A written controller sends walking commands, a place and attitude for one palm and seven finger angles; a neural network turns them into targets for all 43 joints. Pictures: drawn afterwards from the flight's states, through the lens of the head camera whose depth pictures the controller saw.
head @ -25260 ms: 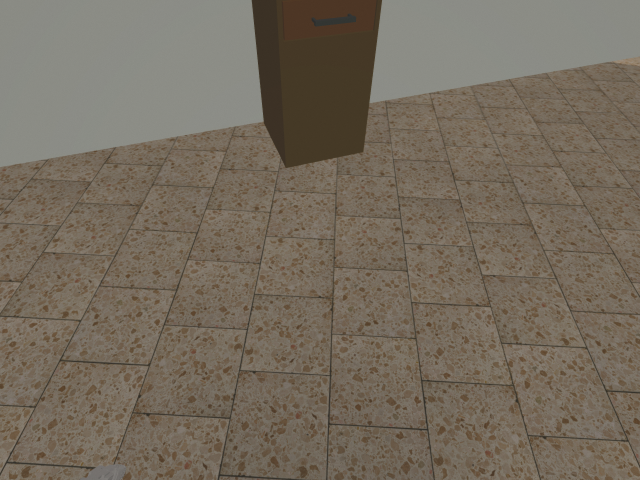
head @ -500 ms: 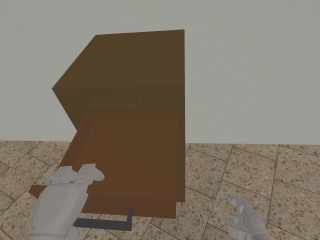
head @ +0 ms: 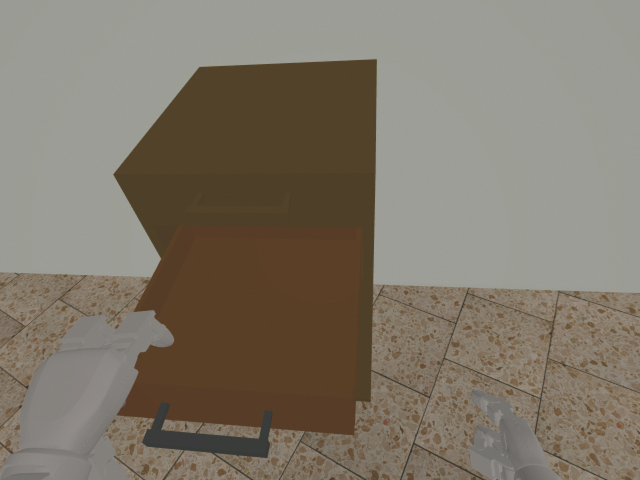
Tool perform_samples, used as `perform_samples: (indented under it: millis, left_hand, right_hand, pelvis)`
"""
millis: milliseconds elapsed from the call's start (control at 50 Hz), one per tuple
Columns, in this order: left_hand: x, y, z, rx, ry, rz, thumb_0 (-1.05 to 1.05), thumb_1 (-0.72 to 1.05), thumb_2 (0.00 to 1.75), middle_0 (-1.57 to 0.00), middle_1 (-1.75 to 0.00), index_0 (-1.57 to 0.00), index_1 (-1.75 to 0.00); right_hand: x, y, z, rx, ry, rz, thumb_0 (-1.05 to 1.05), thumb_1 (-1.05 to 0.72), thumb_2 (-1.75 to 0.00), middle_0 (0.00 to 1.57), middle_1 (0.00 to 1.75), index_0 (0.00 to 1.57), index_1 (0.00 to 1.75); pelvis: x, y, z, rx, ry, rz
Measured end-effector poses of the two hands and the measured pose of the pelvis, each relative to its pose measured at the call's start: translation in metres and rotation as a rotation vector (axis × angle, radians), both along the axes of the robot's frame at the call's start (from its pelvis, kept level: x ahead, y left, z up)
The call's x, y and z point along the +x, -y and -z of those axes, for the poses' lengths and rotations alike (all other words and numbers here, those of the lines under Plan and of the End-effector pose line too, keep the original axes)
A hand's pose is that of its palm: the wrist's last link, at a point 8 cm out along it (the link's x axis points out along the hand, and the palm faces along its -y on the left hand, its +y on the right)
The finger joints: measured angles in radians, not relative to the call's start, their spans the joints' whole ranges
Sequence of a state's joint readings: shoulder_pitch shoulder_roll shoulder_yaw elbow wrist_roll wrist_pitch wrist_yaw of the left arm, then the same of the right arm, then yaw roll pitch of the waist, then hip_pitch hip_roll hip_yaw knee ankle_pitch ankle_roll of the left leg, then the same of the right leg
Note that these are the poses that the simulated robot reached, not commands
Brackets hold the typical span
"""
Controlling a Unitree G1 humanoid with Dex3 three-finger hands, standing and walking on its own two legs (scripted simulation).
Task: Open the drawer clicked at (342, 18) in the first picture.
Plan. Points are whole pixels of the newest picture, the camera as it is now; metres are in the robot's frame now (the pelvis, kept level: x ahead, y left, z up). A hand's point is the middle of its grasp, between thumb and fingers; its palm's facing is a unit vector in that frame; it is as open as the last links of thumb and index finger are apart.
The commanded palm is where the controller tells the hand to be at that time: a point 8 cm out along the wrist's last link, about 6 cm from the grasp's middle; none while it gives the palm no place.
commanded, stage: draw the hand back to the body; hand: left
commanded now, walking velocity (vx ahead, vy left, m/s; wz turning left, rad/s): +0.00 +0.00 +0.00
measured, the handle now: (210, 428) +0.19 +0.20 -0.07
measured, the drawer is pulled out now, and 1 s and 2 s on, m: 0.30 0.30 0.30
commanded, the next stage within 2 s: step back with the hand held close in 0.98 s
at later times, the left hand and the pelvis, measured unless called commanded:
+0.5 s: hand (102, 366) +0.17 +0.23 +0.16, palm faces +0.37 -0.84 -0.39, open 11.1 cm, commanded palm +0.12 +0.28 +0.18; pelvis +0.00 +0.00 +0.01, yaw +4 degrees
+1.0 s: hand (92, 361) +0.17 +0.24 +0.17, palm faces +0.43 -0.81 -0.41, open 7.6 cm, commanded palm +0.11 +0.28 +0.18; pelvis +0.00 -0.01 +0.01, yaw +4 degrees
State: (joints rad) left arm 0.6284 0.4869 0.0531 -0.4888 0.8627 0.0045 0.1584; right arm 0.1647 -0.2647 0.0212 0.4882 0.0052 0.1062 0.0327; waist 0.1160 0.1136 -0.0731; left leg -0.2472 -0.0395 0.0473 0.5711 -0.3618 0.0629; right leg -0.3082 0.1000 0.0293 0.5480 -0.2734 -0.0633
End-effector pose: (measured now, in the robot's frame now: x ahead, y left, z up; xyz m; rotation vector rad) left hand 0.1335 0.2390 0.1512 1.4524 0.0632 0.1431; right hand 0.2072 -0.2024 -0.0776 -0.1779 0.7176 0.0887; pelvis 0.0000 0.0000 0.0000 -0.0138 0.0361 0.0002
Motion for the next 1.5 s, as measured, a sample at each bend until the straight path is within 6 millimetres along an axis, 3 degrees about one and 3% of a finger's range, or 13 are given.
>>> perform_samples:
  millis: [60,100,200,320,640,760,920,1100,1200,1380,1500]
  left_hand:
    - [-0.002,-0.003,0.005,-0.559,0.089,-0.064,0.0,-0.48,0.3,-0.32,-1.19,-0.32,-1.2]
    - [-0.004,-0.003,0.008,-0.804,0.153,-0.089,0.0,-0.46,0.31,-0.31,-1.18,-0.32,-1.18]
    - [-0.005,-0.008,-0.002,-1.012,0.296,-0.07,0.0,-0.36,0.36,-0.31,-1.11,-0.31,-1.12]
    - [-0.002,-0.021,-0.018,-1.01,0.365,-0.047,0.0,-0.19,0.43,-0.29,-1.0,-0.29,-1.0]
    - [-0.007,-0.04,-0.03,-0.954,0.401,-0.097,0.0,0.35,0.66,-0.25,-0.65,-0.25,-0.65]
    - [-0.009,-0.042,-0.037,-0.931,0.434,-0.102,0.01,0.56,0.75,-0.23,-0.51,-0.23,-0.52]
    - [-0.008,-0.036,-0.032,-0.949,0.413,-0.114,0.01,0.79,0.85,-0.22,-0.36,-0.22,-0.37]
    - [-0.008,-0.031,-0.034,-0.938,0.411,-0.113,0.02,0.87,0.89,-0.21,-0.31,-0.21,-0.31]
    - [-0.005,-0.035,-0.05,-0.843,0.465,-0.065,0.02,0.88,0.89,-0.21,-0.3,-0.21,-0.31]
    - [-0.002,-0.025,-0.021,-0.891,0.337,-0.029,0.02,0.89,0.9,-0.21,-0.3,-0.21,-0.3]
    - [-0.019,-0.029,-0.029,-0.846,0.343,0.028,0.02,0.88,0.9,-0.22,-0.3,-0.22,-0.3]
  right_hand:
    - [-0.003,-0.003,-0.004,0.01,0.054,0.045,0.02,-0.91,-0.9,0.19,0.3,0.2,0.3]
    - [-0.007,-0.006,-0.008,-0.001,0.086,0.066,0.02,-0.91,-0.9,0.19,0.3,0.2,0.3]
    - [-0.017,-0.011,-0.012,-0.031,0.107,0.054,0.02,-0.91,-0.9,0.19,0.3,0.2,0.3]
    - [-0.02,-0.011,-0.01,-0.031,0.096,0.043,0.02,-0.9,-0.9,0.2,0.3,0.2,0.3]
    - [-0.01,0.005,-0.015,-0.055,0.102,0.068,0.02,-0.91,-0.9,0.2,0.3,0.2,0.3]
    - [-0.007,0.005,-0.014,-0.042,0.103,0.065,0.02,-0.91,-0.9,0.2,0.3,0.2,0.3]
    - [-0.01,0.006,-0.011,-0.03,0.089,0.062,0.02,-0.91,-0.9,0.2,0.3,0.2,0.3]
    - [-0.014,0.012,-0.008,-0.027,0.076,0.072,0.02,-0.91,-0.9,0.2,0.3,0.2,0.3]
    - [-0.021,0.022,-0.01,-0.059,0.061,0.082,0.02,-0.9,-0.9,0.2,0.3,0.2,0.3]
    - [-0.054,0.05,-0.013,-0.132,0.004,0.202,0.02,-0.91,-0.9,0.2,0.3,0.2,0.3]
    - [-0.078,0.052,-0.017,-0.166,0.008,0.225,0.02,-0.91,-0.9,0.2,0.3,0.2,0.3]
  pelvis:
    - [-0.001,-0.002,-0.001,0.001,0.041,-0.028]
    - [0.001,-0.002,-0.003,0.002,0.059,-0.041]
    - [0.006,0.0,-0.006,0.0,0.086,-0.066]
    - [0.004,0.0,-0.009,0.001,0.09,-0.068]
    - [0.003,0.003,-0.011,0.003,0.086,-0.066]
    - [0.003,0.005,-0.012,0.004,0.089,-0.067]
    - [0.002,0.009,-0.012,0.006,0.09,-0.066]
    - [0.002,0.013,-0.012,0.008,0.091,-0.064]
    - [-0.004,0.017,-0.011,-0.001,0.063,-0.062]
    - [-0.018,0.013,-0.007,-0.003,0.011,-0.051]
    - [-0.034,0.012,-0.003,0.01,0.008,-0.051]
